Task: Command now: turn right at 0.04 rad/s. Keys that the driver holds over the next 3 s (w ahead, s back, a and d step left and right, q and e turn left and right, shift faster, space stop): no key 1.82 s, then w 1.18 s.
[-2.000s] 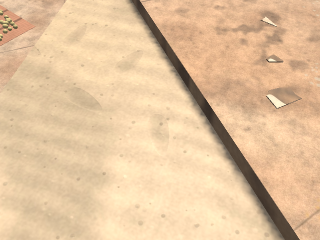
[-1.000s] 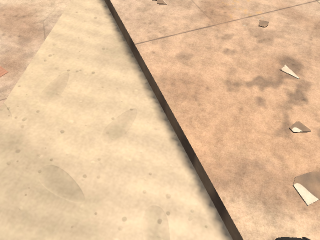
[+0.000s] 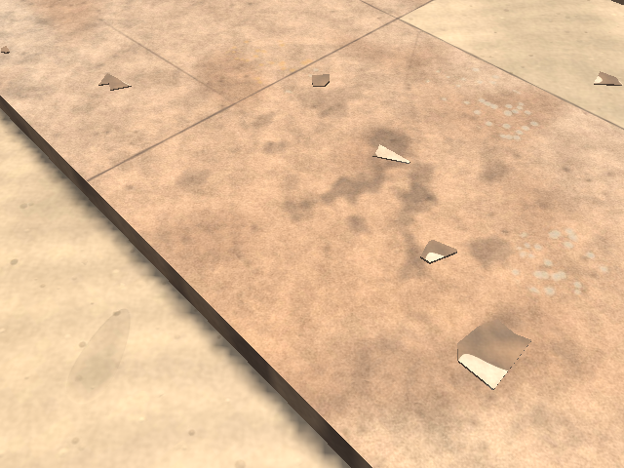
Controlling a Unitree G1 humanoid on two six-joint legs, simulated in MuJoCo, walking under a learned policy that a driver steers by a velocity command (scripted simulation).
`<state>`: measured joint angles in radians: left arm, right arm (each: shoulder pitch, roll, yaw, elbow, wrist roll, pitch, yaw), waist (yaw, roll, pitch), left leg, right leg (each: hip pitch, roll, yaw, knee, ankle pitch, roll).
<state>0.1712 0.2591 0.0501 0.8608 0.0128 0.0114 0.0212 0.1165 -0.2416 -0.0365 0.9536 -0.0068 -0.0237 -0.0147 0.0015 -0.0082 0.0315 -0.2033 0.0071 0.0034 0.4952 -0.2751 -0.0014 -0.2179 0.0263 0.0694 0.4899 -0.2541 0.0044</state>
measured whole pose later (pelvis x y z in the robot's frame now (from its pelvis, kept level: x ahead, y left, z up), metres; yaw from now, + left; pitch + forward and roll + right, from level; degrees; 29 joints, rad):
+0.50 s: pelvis +0.00 +0.01 +0.00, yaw +0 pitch -2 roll +0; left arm 0.18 0.25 0.04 1.04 0.01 0.00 0.04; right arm 0.14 -0.25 -0.02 1.05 -0.01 -0.01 -0.02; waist 0.00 0.00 0.04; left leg -0.18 -0.02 0.01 0.47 -0.26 0.02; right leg -0.19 0.00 0.07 0.46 -0.24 0.03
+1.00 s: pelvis +0.00 +0.02 +0.00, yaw +1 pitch -1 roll +0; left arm 0.21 0.23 0.02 1.11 0.00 0.00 0.05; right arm 0.20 -0.24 0.00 1.07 0.00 -0.01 -0.02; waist 0.00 0.00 0.03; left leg -0.19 -0.03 0.01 0.47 -0.26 0.03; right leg -0.20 -0.01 0.07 0.46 -0.24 0.04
